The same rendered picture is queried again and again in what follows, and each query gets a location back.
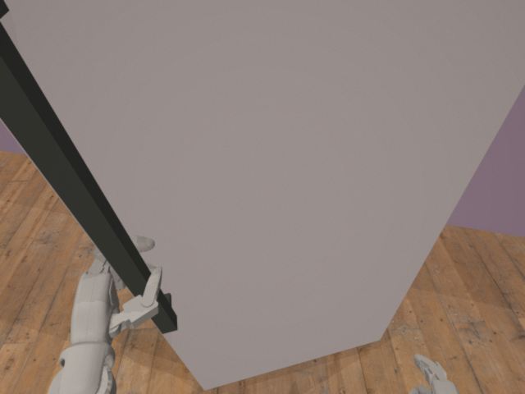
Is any robot left forearm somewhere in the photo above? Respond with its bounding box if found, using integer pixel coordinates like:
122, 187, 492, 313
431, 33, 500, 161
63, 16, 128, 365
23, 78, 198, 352
48, 341, 116, 394

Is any robot left hand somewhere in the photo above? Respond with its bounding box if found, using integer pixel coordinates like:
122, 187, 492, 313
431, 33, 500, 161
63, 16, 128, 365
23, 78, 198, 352
71, 235, 162, 346

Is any robot right hand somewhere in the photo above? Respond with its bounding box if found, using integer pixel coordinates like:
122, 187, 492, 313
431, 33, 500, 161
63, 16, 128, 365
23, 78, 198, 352
409, 354, 460, 394

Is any handle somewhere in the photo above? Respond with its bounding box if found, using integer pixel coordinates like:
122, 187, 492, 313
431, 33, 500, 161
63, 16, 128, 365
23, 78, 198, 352
0, 0, 177, 334

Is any fridge door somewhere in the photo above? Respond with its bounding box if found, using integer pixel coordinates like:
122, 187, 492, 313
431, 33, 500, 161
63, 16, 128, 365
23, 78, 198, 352
0, 0, 525, 391

